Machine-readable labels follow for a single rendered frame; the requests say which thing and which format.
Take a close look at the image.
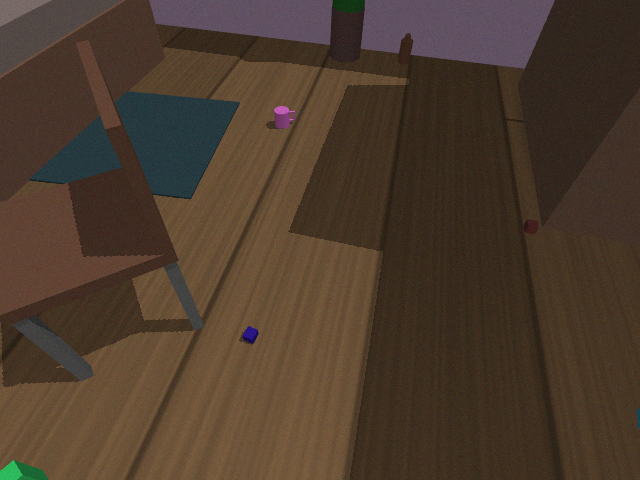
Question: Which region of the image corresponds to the chair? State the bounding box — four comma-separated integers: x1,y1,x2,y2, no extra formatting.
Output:
0,40,204,381

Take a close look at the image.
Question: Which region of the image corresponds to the bed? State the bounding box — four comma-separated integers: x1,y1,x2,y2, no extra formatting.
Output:
0,0,165,202

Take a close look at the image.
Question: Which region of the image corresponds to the potted plant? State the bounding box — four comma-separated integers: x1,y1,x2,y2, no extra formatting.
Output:
330,0,365,62

